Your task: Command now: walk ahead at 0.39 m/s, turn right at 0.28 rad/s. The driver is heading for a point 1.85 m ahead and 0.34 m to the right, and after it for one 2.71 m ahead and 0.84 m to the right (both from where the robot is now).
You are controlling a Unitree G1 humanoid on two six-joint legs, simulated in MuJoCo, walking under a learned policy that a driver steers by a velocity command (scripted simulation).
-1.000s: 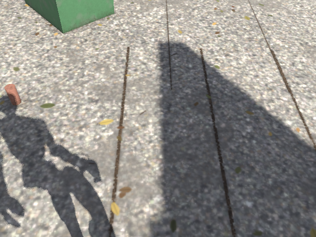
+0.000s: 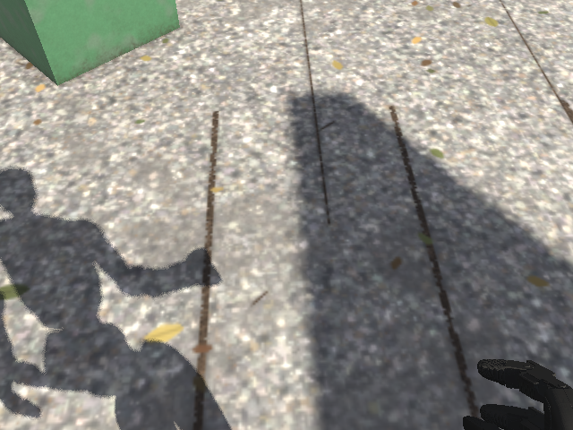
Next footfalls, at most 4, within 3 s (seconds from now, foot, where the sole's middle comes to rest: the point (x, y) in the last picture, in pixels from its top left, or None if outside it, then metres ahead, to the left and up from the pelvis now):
0.04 left None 0.19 0.13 -0.77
0.38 right None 0.21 -0.12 -0.77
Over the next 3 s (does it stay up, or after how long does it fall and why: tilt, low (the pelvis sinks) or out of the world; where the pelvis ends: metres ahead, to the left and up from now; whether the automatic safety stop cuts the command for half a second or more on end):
stays up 0.39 0.01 -0.01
